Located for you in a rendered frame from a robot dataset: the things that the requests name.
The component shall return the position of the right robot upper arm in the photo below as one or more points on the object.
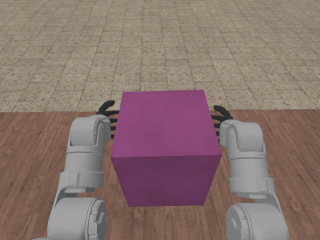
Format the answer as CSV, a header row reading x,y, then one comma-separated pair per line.
x,y
255,221

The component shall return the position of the robot left hand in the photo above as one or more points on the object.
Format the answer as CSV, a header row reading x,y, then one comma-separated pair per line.
x,y
102,111

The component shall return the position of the robot right forearm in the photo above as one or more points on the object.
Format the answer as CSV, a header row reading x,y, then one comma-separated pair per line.
x,y
248,165

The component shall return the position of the carton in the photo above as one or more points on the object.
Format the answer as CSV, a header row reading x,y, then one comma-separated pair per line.
x,y
165,150

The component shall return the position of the robot left forearm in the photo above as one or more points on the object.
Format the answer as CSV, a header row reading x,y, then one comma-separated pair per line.
x,y
84,159

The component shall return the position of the robot right hand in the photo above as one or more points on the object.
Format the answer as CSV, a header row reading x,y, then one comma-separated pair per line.
x,y
226,115

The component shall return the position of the left robot upper arm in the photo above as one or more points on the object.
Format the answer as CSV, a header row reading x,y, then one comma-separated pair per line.
x,y
78,218

